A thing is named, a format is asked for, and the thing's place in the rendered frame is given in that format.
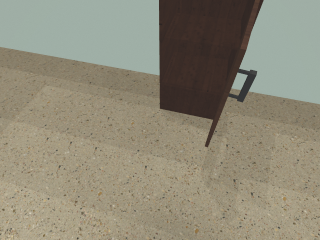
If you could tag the handle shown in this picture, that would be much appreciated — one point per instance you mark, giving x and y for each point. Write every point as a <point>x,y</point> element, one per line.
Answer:
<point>246,86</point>

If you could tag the cupboard door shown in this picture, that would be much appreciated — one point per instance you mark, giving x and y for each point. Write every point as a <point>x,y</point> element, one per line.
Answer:
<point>234,69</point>

